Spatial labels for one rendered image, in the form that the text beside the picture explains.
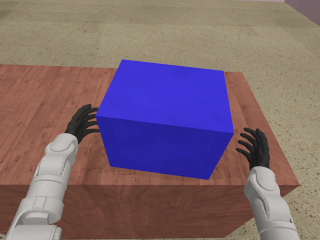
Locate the right robot forearm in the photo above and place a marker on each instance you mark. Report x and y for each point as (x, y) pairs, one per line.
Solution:
(269, 209)

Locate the pedestal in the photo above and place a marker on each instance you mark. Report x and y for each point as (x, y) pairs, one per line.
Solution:
(103, 202)

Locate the carton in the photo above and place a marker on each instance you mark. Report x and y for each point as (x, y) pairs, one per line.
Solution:
(166, 119)

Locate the left robot forearm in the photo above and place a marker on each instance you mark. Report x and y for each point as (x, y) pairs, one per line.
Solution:
(43, 204)

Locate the robot left hand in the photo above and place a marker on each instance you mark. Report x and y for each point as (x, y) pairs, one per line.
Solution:
(79, 122)

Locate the robot left upper arm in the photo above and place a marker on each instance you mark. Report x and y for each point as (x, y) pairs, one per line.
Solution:
(36, 232)

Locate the robot right hand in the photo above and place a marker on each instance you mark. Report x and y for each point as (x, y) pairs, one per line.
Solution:
(259, 153)

